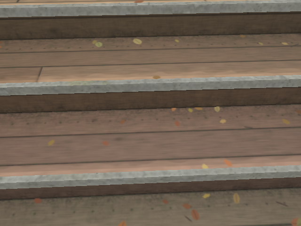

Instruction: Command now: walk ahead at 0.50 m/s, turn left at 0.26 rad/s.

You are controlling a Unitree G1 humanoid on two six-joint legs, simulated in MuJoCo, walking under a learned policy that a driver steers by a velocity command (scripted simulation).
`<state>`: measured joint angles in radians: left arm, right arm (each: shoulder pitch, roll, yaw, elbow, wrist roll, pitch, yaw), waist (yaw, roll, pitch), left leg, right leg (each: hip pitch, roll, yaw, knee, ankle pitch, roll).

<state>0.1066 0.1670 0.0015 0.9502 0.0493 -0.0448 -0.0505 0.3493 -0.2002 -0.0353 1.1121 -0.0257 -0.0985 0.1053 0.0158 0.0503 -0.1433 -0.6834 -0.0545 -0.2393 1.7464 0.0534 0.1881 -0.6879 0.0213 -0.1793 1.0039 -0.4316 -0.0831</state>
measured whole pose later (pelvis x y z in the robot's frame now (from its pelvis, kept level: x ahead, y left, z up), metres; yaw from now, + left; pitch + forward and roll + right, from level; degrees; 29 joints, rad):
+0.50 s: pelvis +0.27 +0.07 +0.12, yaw +15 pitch +6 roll +4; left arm 0.45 0.15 -0.02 1.12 0.09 -0.11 -0.12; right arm -0.04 -0.14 0.01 0.81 -0.03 -0.01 0.06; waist 0.01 -0.07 -0.15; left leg -0.85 -0.09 0.14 1.20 -0.44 0.11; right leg -0.17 -0.14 -0.08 0.85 -0.03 -0.07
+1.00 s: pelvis +0.56 +0.09 +0.28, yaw +9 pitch +6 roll -3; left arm -0.04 0.13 -0.03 0.78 0.04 0.00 -0.08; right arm 0.42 -0.17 0.01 1.09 -0.09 -0.11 0.12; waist -0.01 0.09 -0.15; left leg -0.13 0.07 0.02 0.60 -0.02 0.11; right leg -0.87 0.06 -0.16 1.21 -0.46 -0.12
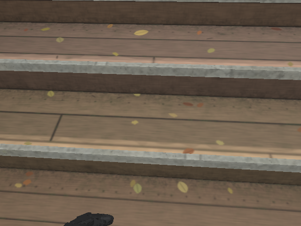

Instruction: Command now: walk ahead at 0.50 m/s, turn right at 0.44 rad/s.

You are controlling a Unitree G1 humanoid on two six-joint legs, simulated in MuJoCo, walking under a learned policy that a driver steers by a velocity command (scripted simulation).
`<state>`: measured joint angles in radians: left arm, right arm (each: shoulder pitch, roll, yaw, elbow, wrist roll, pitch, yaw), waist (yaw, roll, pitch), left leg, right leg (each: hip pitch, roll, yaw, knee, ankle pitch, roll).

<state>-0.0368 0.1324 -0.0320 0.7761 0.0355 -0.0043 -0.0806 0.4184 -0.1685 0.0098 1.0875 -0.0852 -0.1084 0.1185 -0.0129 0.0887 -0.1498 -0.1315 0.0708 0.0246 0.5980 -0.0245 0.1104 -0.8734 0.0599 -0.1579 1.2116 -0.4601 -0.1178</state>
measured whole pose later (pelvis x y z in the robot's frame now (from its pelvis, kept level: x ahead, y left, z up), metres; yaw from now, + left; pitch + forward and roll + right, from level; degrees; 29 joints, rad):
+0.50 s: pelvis +0.28 +0.02 +0.14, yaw -13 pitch +7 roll +4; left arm 0.49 0.12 -0.01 1.12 0.05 -0.13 -0.12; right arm -0.11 -0.09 0.07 0.75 -0.05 -0.01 0.07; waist 0.07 -0.07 -0.16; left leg -0.95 0.01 0.15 1.27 -0.48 0.07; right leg -0.12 0.00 0.18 0.49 -0.18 -0.12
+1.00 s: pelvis +0.54 -0.05 +0.28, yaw -16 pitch +6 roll -2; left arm -0.10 0.05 -0.08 0.76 0.03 0.02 -0.06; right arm 0.58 -0.03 0.05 1.19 -0.04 -0.12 0.03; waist -0.07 0.04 -0.10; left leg 0.05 0.05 0.11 0.16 -0.30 0.02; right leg -1.25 -0.11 -0.13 1.52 -0.28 -0.16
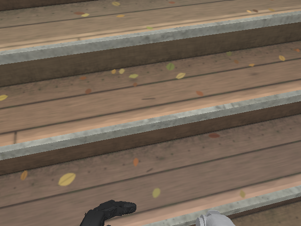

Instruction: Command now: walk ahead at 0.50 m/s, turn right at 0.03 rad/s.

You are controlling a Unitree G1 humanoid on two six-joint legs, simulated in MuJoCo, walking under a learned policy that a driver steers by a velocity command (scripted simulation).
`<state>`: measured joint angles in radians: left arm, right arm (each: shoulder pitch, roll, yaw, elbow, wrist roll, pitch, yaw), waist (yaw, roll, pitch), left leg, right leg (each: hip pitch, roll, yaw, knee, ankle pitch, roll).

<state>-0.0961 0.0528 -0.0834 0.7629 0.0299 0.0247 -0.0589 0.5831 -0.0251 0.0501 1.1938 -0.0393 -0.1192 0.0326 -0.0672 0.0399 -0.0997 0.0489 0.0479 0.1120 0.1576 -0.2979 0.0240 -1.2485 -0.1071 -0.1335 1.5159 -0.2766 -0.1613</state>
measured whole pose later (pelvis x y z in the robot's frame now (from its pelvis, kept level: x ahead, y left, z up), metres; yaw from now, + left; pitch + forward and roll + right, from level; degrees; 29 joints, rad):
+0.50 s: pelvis +0.28 -0.02 +0.15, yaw +11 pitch +5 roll -1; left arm 0.50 0.07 -0.06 1.19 0.16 -0.07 -0.05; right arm 0.02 -0.11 0.04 0.92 0.00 -0.03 0.08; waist 0.03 0.01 -0.12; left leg -1.39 0.04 -0.05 1.94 -0.05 0.26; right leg -0.07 -0.02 -0.30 0.36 -0.37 -0.02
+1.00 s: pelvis +0.56 +0.07 +0.31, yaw +27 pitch +5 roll +0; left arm 0.01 0.16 -0.05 0.83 0.05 -0.04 -0.03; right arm 0.56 -0.08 0.03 1.19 -0.10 -0.08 0.06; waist -0.05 0.01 -0.14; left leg -0.25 -0.11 -0.12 0.55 -0.38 0.07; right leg -1.36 -0.06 0.04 1.91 -0.23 -0.16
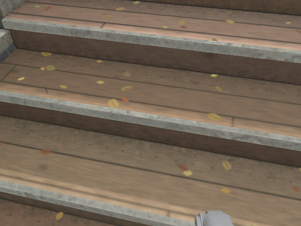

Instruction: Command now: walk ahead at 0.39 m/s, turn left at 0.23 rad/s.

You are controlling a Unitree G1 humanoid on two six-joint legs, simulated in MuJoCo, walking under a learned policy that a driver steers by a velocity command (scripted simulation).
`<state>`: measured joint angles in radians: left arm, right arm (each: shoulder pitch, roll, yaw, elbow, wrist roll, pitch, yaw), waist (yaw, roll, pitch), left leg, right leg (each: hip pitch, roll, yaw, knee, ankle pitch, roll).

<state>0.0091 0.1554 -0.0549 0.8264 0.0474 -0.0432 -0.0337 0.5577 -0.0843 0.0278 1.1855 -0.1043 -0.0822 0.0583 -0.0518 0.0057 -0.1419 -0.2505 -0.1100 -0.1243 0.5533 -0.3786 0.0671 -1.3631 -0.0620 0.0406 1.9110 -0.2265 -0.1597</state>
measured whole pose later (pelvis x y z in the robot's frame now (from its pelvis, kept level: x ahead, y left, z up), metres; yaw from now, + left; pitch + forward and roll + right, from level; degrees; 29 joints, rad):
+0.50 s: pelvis +0.17 -0.05 +0.16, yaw -8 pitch +5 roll +1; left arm 0.26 0.17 0.01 0.86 0.04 -0.11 -0.02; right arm 0.07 -0.23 -0.03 0.83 -0.05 -0.06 0.00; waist 0.08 0.01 -0.12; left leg -0.92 0.02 -0.08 1.52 -0.18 -0.09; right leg -0.45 0.11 0.07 0.59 -0.22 -0.09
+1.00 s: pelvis +0.21 -0.01 +0.17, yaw -25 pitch +7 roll +0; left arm 0.16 0.28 0.06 0.77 0.02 -0.07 0.03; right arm 0.16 -0.14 0.02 0.63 -0.05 -0.03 0.03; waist -0.04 -0.05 -0.11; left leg -0.32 0.04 0.19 0.45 -0.25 0.07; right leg -0.83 0.08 0.17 1.48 -0.30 0.12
